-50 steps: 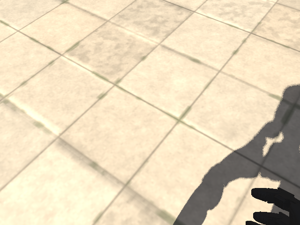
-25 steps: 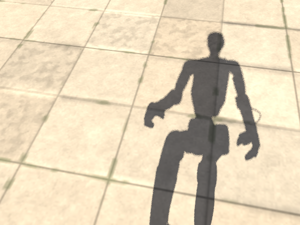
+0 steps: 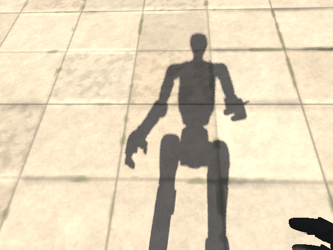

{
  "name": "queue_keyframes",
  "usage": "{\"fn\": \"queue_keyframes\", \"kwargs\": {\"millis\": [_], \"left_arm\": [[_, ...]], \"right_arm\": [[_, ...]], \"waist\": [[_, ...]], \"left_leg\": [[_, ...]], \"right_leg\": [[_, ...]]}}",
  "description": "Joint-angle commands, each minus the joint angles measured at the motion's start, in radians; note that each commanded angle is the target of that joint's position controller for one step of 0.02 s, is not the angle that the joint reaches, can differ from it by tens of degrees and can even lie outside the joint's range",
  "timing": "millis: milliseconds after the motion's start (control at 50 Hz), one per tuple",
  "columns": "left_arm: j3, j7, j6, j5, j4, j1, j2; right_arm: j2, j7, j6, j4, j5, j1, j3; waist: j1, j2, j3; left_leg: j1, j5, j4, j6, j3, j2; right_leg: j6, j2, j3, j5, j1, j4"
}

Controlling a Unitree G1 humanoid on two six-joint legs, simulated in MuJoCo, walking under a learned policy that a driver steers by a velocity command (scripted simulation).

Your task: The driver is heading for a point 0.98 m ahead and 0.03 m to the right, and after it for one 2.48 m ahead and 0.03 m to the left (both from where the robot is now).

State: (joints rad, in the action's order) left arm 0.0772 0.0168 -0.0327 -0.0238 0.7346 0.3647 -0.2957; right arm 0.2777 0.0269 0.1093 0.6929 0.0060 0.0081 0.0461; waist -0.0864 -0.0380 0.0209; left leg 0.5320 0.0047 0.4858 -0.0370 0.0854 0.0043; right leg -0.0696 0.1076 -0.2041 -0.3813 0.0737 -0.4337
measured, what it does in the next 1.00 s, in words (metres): walks ahead: left foot, then right foot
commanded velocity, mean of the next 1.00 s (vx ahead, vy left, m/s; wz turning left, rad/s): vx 0.50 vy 0.00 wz -0.25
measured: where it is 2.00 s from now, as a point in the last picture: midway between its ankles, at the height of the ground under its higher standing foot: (220, 146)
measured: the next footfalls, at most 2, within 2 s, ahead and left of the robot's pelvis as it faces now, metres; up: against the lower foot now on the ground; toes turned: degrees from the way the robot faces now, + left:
left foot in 0.04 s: +0.20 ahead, +0.13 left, +0.00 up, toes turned -6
right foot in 0.54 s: +0.43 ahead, -0.18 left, +0.00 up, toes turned -16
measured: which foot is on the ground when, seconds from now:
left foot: up 0.00-0.02, down 0.04-0.54, up 0.56-1.00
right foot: down 0.00-0.06, up 0.08-0.52, down 0.54-1.00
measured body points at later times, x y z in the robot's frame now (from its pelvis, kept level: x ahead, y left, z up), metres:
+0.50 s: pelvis +0.27 -0.01 +0.00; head +0.31 -0.03 +0.44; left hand +0.56 +0.14 -0.07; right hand +0.19 -0.29 -0.13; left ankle +0.16 +0.14 -0.73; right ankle +0.39 -0.18 -0.72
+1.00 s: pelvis +0.54 -0.09 +0.00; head +0.57 -0.10 +0.45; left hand +0.64 +0.19 -0.12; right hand +0.69 -0.37 -0.10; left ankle +0.75 -0.01 -0.71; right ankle +0.39 -0.17 -0.73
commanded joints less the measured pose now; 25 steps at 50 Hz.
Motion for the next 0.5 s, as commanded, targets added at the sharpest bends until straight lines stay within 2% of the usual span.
{"fn": "queue_keyframes", "kwargs": {"millis": [20,40,60,80,100,120,140,160,200,260,320,380,420,460,480,500], "left_arm": [[0.034,0.006,-0.001,0.002,-0.060,-0.028,-0.129],[0.014,0.001,-0.004,0.011,-0.077,-0.039,-0.078],[-0.006,0.002,-0.010,0.009,-0.099,0.070,-0.010],[-0.009,0.003,-0.017,-0.017,-0.110,0.127,-0.053],[0.013,0.003,-0.013,-0.022,-0.093,0.054,-0.146],[0.021,0.002,-0.008,-0.010,-0.108,-0.038,-0.166],[0.022,0.000,-0.005,0.002,-0.120,-0.081,-0.152],[0.025,-0.005,-0.003,0.005,-0.127,-0.095,-0.137],[0.018,-0.014,0.007,-0.006,-0.131,-0.077,-0.091],[0.006,-0.015,0.013,0.001,-0.160,-0.124,-0.056],[-0.007,-0.025,0.001,0.005,-0.167,-0.175,-0.034],[-0.022,-0.045,-0.018,0.007,-0.191,-0.288,-0.015],[-0.025,-0.056,-0.023,0.003,-0.213,-0.348,-0.015],[-0.021,-0.063,-0.025,0.003,-0.231,-0.376,-0.032],[-0.015,-0.064,-0.026,0.006,-0.234,-0.367,-0.046],[-0.003,-0.063,-0.025,0.011,-0.225,-0.321,-0.069]], "right_arm": [[0.153,-0.004,0.033,-0.042,0.001,0.073,0.059],[0.193,-0.011,0.038,-0.025,-0.018,0.205,0.073],[0.275,-0.018,0.031,-0.010,-0.034,0.336,0.092],[0.256,-0.007,0.019,0.020,-0.011,0.368,0.090],[0.161,-0.010,0.013,-0.001,0.000,0.308,0.066],[0.124,-0.015,0.002,-0.008,-0.004,0.258,0.054],[0.105,-0.016,-0.003,-0.004,-0.011,0.218,0.045],[0.086,-0.019,-0.004,0.004,-0.017,0.197,0.037],[0.084,-0.020,0.003,0.020,-0.015,0.192,0.037],[0.122,-0.021,0.012,0.051,-0.011,0.214,0.049],[0.142,-0.017,0.007,0.076,-0.008,0.226,0.050],[0.166,-0.017,-0.005,0.104,0.008,0.265,0.051],[0.185,-0.017,-0.016,0.131,0.018,0.313,0.053],[0.200,-0.017,-0.029,0.154,0.026,0.340,0.056],[0.211,-0.019,-0.036,0.162,0.029,0.340,0.058],[0.223,-0.022,-0.042,0.166,0.032,0.335,0.059]], "waist": [[0.106,0.173,-0.065],[0.171,0.124,-0.186],[0.155,-0.102,-0.341],[0.137,-0.302,-0.369],[0.162,-0.153,-0.220],[0.166,-0.075,-0.119],[0.146,-0.039,-0.052],[0.125,-0.050,-0.019],[0.105,-0.080,-0.011],[0.107,-0.041,0.002],[0.117,-0.020,0.004],[0.156,-0.010,0.034],[0.174,-0.012,0.051],[0.165,-0.027,0.058],[0.147,-0.040,0.046],[0.110,-0.058,0.008]], "left_leg": [[-0.245,-0.048,-0.059,0.057,-0.027,-0.010],[-0.483,-0.072,-0.031,0.114,0.063,0.100],[-0.846,-0.192,-0.053,0.242,0.421,0.329],[-0.920,-0.469,-0.163,0.322,0.759,0.438],[-0.801,-0.587,-0.196,0.277,0.644,0.396],[-0.669,-0.497,-0.201,0.232,0.471,0.349],[-0.550,-0.368,-0.224,0.216,0.354,0.303],[-0.477,-0.273,-0.246,0.204,0.266,0.268],[-0.415,-0.178,-0.290,0.205,0.154,0.240],[-0.414,-0.046,-0.329,0.237,0.059,0.253],[-0.435,0.050,-0.338,0.235,-0.039,0.229],[-0.444,0.065,-0.342,0.217,-0.109,0.214],[-0.497,0.077,-0.334,0.215,-0.107,0.239],[-0.569,0.157,-0.301,0.205,-0.104,0.270],[-0.597,0.265,-0.262,0.196,-0.112,0.277],[-0.611,0.431,-0.191,0.183,-0.128,0.273]], "right_leg": [[-0.089,-0.211,-0.201,0.396,0.056,-0.057],[-0.053,-0.157,-0.144,0.362,0.141,-0.272],[0.022,-0.018,-0.012,0.021,0.435,-0.612],[0.044,-0.034,0.021,-0.228,0.668,-0.813],[0.054,-0.097,0.005,-0.141,0.731,-0.889],[0.058,-0.132,0.049,-0.059,0.722,-0.885],[0.060,-0.161,0.062,-0.002,0.692,-0.843],[0.059,-0.190,0.062,0.037,0.658,-0.796],[0.061,-0.214,0.086,0.069,0.608,-0.752],[0.077,-0.226,0.094,0.137,0.650,-0.653],[0.075,-0.212,0.110,0.277,0.627,-0.470],[0.064,-0.189,0.178,0.385,0.565,-0.278],[0.051,-0.179,0.199,0.375,0.559,-0.207],[0.027,-0.164,0.212,0.307,0.553,-0.155],[0.010,-0.147,0.226,0.265,0.517,-0.133],[-0.010,-0.118,0.248,0.238,0.429,-0.111]]}}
